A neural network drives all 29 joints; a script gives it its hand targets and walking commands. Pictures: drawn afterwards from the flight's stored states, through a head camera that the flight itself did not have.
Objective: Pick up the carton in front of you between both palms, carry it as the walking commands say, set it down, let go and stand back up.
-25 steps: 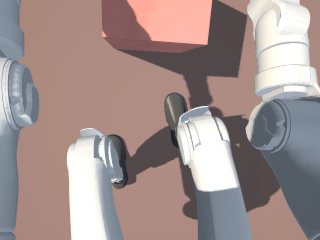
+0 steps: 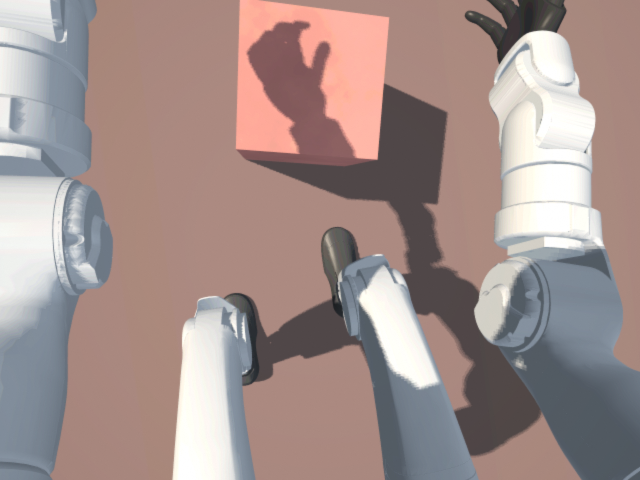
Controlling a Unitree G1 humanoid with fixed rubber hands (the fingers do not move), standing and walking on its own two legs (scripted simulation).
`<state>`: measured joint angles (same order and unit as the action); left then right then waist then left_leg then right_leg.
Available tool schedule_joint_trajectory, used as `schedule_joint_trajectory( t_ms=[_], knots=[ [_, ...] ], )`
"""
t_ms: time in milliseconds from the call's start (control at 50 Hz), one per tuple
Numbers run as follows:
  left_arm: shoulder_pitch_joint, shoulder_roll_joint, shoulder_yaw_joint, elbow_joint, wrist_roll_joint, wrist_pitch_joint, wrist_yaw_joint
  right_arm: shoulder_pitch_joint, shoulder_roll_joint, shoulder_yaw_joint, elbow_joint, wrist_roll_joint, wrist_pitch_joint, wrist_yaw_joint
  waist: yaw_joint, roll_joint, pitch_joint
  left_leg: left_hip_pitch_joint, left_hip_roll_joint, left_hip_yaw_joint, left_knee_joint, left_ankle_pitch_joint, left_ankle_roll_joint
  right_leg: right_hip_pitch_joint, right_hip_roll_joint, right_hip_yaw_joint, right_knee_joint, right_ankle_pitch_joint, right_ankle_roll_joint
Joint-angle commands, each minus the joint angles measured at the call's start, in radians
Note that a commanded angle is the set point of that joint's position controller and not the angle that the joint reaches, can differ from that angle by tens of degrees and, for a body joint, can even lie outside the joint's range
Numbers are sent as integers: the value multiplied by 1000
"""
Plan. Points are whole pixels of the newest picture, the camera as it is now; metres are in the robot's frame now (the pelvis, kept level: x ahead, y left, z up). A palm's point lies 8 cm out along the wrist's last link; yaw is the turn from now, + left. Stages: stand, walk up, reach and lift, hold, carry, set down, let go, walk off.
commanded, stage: set down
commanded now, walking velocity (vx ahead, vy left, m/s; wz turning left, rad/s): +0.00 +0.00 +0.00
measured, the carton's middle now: (304, 101) +0.53 -0.10 -0.44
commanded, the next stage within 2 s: let go in 0.14 s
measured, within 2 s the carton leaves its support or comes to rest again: neither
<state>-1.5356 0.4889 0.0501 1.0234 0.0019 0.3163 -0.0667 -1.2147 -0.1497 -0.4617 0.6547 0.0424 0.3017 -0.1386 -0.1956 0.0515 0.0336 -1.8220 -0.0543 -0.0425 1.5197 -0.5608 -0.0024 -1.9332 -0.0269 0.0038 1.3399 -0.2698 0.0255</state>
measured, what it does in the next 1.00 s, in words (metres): rises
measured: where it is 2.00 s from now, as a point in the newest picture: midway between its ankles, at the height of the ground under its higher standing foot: (293, 320)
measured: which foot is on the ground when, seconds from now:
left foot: down 0.00-1.00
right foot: down 0.00-1.00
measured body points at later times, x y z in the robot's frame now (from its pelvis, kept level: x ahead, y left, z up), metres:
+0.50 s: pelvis +0.03 -0.02 +0.12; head +0.31 -0.02 +0.47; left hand +0.52 +0.14 +0.00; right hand +0.43 -0.26 +0.00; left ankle +0.04 +0.11 -0.53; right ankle +0.14 -0.13 -0.53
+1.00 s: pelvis +0.08 -0.04 +0.19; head +0.20 -0.04 +0.63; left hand +0.37 +0.16 +0.10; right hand +0.26 -0.28 +0.11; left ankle +0.04 +0.11 -0.53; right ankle +0.14 -0.13 -0.53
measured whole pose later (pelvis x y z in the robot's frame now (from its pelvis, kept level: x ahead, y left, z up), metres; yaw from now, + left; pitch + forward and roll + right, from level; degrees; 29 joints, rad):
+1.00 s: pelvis +0.08 -0.04 +0.19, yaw -1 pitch +11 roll +0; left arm -0.10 0.16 0.14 0.59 0.06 0.02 0.01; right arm 0.15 -0.21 -0.01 0.34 0.02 0.06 0.07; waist -0.11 -0.02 0.06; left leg -0.42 0.02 -0.05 0.61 -0.37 -0.04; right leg -0.59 0.03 -0.01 0.59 -0.19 -0.03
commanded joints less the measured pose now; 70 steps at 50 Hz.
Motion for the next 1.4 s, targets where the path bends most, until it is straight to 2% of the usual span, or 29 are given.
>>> schedule_joint_trajectory(
  t_ms=[0,100,160,200,260,360,420,500,580,680,760,840,960,1120,1240,1380],
  knots=[
    [-302,98,34,-108,17,-20,-10,-185,-109,-10,-125,-17,-16,7,-63,155,-1163,319,-46,62,-263,318,-19,1034,71,-82,-36,515,0],
    [-277,77,60,-84,45,-20,-32,-163,-90,-34,-121,-55,-14,21,-68,150,-1101,381,-46,56,-367,308,-18,1064,71,-82,-139,481,4],
    [-225,49,98,-71,84,-26,-39,-123,-66,-41,-113,-90,-19,40,-57,145,-1079,436,-47,54,-426,325,-19,1084,73,-83,-197,466,7],
    [-167,22,132,-85,116,-32,-33,-75,-56,-39,-124,-113,-25,58,-49,138,-1111,486,-51,52,-467,374,-24,1142,76,-84,-227,501,6],
    [-48,-32,184,-147,148,-46,0,32,-51,-20,-160,-147,-41,93,-41,125,-1176,578,-53,46,-527,496,-37,1246,78,-83,-267,593,0],
    [232,-170,241,-308,173,-91,100,260,-62,50,-219,-183,-90,168,-9,92,-1181,714,-55,38,-624,668,-57,1361,69,-70,-338,695,-17],
    [389,-234,241,-417,168,-118,153,387,-89,94,-235,-188,-118,208,7,68,-1102,749,-59,42,-687,627,-63,1417,62,-56,-398,645,-27],
    [571,-288,223,-528,153,-143,181,563,-120,167,-240,-163,-145,247,19,50,-958,795,-60,54,-764,425,-57,1481,53,-40,-478,492,-32],
    [735,-291,196,-565,123,-172,165,734,-139,249,-250,-116,-169,263,28,16,-803,835,-43,59,-823,252,-44,1555,44,-23,-560,339,-29],
    [935,-267,167,-517,84,-223,127,919,-137,334,-280,-60,-203,255,52,-59,-646,868,-27,60,-861,175,-24,1675,39,17,-640,220,-22],
    [1093,-248,157,-478,75,-265,105,1066,-128,386,-332,-36,-228,237,80,-100,-543,940,-21,53,-899,168,-5,1783,36,48,-690,197,-10],
    [1255,-232,144,-481,72,-298,90,1222,-132,418,-393,-26,-246,217,94,-117,-439,1054,-15,45,-956,186,9,1870,32,65,-739,235,1],
    [1411,-227,109,-540,60,-324,74,1345,-139,437,-429,-15,-261,203,122,-80,-291,1233,1,47,-1045,234,5,1925,43,45,-804,302,7],
    [1603,-222,66,-608,52,-305,38,1418,-153,415,-376,-17,-249,199,162,-12,-172,1389,25,37,-1143,360,-8,2022,68,21,-858,385,-4],
    [1699,-217,27,-661,25,-275,12,1453,-165,394,-333,-36,-228,195,171,-21,-103,1462,37,22,-1185,475,-17,2061,84,10,-883,433,-16],
    [1706,-209,1,-701,8,-239,-2,1438,-176,374,-326,-46,-199,201,176,-11,-18,1473,55,2,-1206,501,-17,2071,98,-7,-882,375,-21]
  ],
)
